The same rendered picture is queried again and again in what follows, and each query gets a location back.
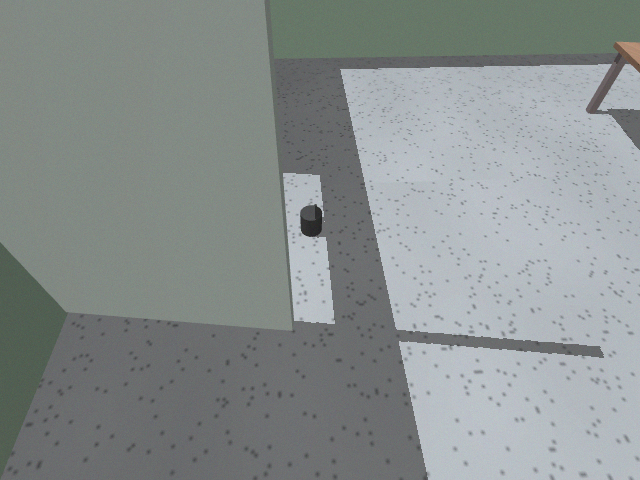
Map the mug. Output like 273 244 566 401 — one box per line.
300 204 322 237

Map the coffee table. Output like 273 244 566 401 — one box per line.
585 42 640 114

